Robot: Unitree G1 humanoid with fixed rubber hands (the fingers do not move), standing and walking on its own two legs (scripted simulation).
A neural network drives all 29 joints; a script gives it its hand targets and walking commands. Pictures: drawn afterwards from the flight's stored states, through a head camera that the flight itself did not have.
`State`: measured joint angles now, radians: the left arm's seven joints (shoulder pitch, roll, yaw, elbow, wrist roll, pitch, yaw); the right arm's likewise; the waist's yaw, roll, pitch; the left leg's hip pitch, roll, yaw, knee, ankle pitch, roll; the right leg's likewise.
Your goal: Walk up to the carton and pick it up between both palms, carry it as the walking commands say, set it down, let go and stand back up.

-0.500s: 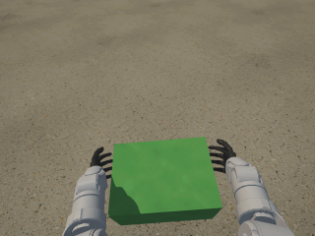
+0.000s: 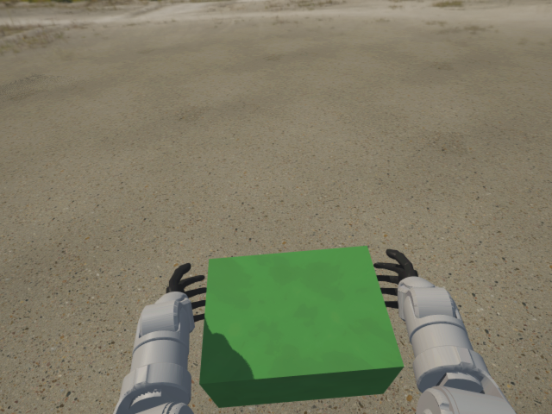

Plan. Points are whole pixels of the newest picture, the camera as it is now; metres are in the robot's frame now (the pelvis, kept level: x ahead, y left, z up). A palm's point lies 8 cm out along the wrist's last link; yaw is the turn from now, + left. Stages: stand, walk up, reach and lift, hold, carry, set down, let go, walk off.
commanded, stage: reach and lift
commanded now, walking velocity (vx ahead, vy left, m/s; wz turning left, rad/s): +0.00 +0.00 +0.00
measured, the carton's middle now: (294, 325) +0.31 +0.01 -0.04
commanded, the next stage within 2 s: hold in 1.32 s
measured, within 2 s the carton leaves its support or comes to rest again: neither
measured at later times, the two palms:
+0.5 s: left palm (173, 296) +0.30 +0.20 +0.05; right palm (405, 292) +0.31 -0.17 +0.05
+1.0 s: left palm (174, 298) +0.29 +0.20 +0.05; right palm (407, 299) +0.30 -0.17 +0.05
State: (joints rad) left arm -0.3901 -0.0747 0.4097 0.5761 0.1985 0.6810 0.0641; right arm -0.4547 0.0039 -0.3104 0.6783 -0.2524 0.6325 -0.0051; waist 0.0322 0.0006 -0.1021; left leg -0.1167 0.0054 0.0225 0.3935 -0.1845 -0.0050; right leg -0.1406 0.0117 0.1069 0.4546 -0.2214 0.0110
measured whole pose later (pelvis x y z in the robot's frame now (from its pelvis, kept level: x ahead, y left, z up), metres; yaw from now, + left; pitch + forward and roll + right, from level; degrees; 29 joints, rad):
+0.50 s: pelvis +0.01 +0.01 +0.01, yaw +0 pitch -5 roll +0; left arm -0.38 -0.07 0.37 0.52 0.20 0.72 0.06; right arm -0.38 0.00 -0.31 0.57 -0.29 0.68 0.09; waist 0.03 0.00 -0.10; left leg -0.08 0.01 0.02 0.33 -0.17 -0.01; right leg -0.08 0.01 0.11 0.34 -0.18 0.02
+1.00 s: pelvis +0.00 +0.01 +0.01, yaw +0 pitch -6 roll +0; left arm -0.38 -0.08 0.36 0.52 0.20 0.68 0.06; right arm -0.36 0.03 -0.31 0.53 -0.30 0.70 0.03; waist 0.03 0.01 -0.09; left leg -0.08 0.00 0.02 0.33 -0.16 -0.01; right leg -0.08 0.00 0.11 0.34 -0.17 0.02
